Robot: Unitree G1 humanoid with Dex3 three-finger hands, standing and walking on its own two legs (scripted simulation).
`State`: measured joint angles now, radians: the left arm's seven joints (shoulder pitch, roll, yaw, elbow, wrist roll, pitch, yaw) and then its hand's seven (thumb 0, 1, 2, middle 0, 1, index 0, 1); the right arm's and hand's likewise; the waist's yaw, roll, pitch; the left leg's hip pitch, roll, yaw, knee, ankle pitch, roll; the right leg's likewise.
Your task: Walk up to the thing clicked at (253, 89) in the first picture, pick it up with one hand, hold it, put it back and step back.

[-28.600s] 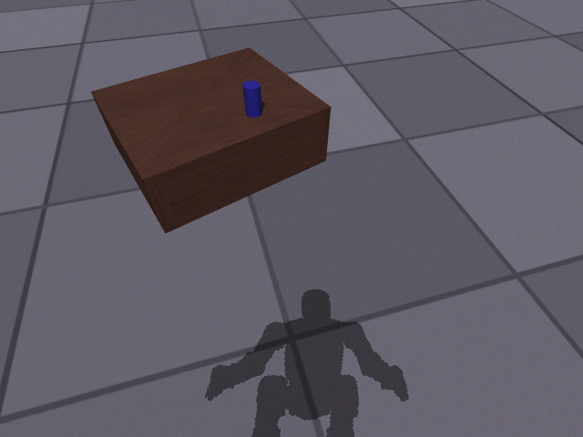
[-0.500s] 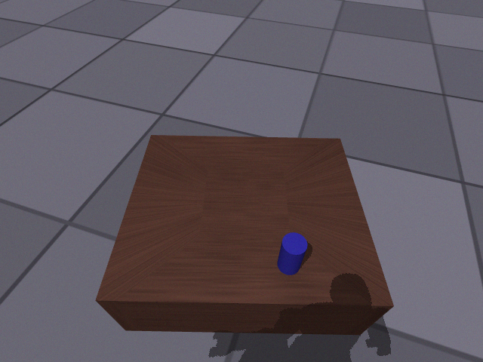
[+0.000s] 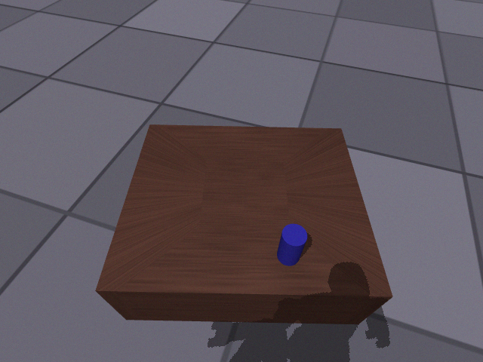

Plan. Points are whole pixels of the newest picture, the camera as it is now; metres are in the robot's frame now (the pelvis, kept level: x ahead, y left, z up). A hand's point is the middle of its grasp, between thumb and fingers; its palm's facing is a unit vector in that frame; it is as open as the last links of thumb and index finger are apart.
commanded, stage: step back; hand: right
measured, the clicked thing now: (291, 245) +0.51 -0.16 -0.38
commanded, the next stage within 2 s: none
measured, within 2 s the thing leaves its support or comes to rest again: neither
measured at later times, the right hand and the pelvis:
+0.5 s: hand out of the picture -0.01 -0.25 -0.16, palm faces -0.08 +0.90 -0.42, open 7.4 cm; pelvis -0.08 +0.02 -0.02, yaw +1 degrees
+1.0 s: hand out of the picture -0.08 -0.26 -0.17, palm faces +0.01 +0.93 -0.38, open 7.4 cm; pelvis -0.18 +0.01 -0.01, yaw -3 degrees
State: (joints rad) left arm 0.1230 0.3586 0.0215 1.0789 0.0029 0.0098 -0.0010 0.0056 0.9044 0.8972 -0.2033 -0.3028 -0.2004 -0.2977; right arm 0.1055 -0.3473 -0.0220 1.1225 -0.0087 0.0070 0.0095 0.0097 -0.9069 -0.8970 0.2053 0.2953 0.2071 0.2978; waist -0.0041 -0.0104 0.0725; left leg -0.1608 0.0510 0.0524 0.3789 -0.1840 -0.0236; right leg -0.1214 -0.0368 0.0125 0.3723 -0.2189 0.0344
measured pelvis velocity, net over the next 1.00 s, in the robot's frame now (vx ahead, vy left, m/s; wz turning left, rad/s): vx -0.18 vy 0.01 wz -0.05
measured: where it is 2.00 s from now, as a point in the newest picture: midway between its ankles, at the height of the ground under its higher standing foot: outside the picture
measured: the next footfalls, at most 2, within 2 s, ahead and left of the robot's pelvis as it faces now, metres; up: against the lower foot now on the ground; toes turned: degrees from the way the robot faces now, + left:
left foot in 0.42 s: -0.05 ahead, +0.13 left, +0.00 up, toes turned -1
right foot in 0.82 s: -0.11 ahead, -0.11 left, +0.00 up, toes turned +0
